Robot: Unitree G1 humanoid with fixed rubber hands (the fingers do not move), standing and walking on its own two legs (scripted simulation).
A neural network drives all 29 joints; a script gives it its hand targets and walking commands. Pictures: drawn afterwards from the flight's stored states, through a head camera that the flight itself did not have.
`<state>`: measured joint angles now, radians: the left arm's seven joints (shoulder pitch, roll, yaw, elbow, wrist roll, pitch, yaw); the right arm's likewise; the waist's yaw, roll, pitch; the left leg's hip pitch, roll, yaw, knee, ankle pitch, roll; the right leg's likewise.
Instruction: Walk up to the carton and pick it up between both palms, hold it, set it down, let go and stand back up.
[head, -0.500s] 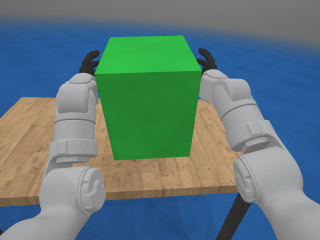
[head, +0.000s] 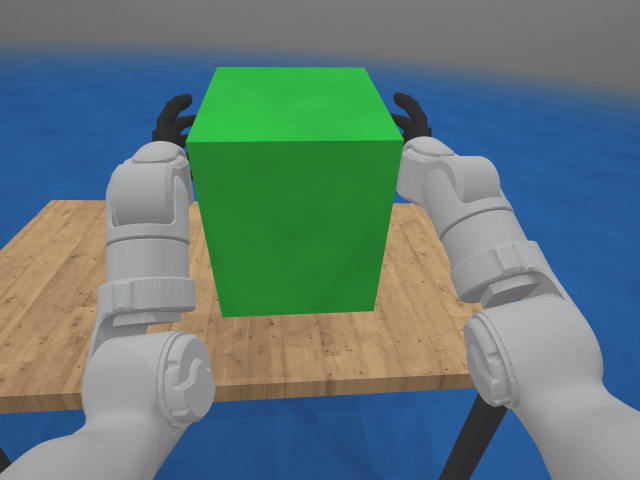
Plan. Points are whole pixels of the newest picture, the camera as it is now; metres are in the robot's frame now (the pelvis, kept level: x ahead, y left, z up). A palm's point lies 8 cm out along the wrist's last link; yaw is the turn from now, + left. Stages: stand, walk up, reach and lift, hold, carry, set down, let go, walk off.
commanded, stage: hold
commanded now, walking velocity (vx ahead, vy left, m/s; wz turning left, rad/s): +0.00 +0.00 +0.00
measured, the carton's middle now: (295, 188) +0.38 +0.01 +0.28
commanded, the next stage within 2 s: none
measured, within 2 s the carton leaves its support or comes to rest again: neither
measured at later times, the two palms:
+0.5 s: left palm (181, 148) +0.38 +0.13 +0.32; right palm (424, 152) +0.37 -0.14 +0.33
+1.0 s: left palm (179, 160) +0.37 +0.13 +0.31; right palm (421, 158) +0.36 -0.14 +0.32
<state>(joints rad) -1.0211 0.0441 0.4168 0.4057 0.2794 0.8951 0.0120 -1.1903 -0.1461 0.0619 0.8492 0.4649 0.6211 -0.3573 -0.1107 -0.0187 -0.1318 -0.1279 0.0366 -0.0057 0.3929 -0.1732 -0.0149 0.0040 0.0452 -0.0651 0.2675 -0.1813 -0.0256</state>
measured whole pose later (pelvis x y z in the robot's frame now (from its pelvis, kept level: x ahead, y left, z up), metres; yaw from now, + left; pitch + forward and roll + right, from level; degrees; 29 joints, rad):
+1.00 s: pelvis -0.01 +0.00 +0.00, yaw -1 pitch -3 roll -1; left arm -1.03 0.03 0.42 0.42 0.27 0.87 0.03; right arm -1.20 -0.16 0.05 0.83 0.46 0.63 -0.36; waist -0.11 0.00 -0.14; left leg -0.17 0.03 0.01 0.39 -0.15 -0.01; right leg -0.06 0.04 -0.05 0.28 -0.17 -0.02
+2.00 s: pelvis +0.00 +0.00 +0.00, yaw +0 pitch -5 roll -2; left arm -0.99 0.04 0.40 0.38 0.27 0.88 0.01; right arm -1.17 -0.16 0.09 0.81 0.48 0.64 -0.37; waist -0.11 0.00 -0.14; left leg -0.13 0.04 -0.01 0.39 -0.17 -0.02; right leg 0.01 0.05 -0.06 0.26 -0.17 -0.03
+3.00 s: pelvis -0.01 +0.00 +0.00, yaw +0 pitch -4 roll -2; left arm -1.04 0.04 0.42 0.47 0.26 0.86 0.04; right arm -1.21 -0.16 0.04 0.88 0.46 0.63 -0.36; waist -0.12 0.00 -0.15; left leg -0.18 0.03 -0.01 0.40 -0.16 -0.01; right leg -0.05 0.04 -0.06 0.27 -0.17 -0.02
